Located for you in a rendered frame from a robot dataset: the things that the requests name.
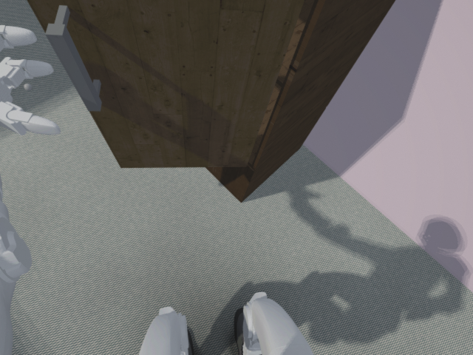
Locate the robot right thigh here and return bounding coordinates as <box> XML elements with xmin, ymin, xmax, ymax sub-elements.
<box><xmin>243</xmin><ymin>299</ymin><xmax>313</xmax><ymax>355</ymax></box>

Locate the handle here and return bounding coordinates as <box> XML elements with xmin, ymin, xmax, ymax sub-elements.
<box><xmin>45</xmin><ymin>5</ymin><xmax>102</xmax><ymax>112</ymax></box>

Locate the robot right shin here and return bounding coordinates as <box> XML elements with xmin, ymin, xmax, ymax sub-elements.
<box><xmin>242</xmin><ymin>292</ymin><xmax>267</xmax><ymax>355</ymax></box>

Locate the cupboard door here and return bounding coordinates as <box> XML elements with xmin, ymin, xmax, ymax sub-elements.
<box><xmin>27</xmin><ymin>0</ymin><xmax>304</xmax><ymax>168</ymax></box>

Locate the robot left upper arm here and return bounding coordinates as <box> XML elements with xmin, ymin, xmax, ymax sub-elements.
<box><xmin>0</xmin><ymin>217</ymin><xmax>32</xmax><ymax>355</ymax></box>

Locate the robot left hand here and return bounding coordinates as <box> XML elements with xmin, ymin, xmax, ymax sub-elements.
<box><xmin>0</xmin><ymin>25</ymin><xmax>61</xmax><ymax>135</ymax></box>

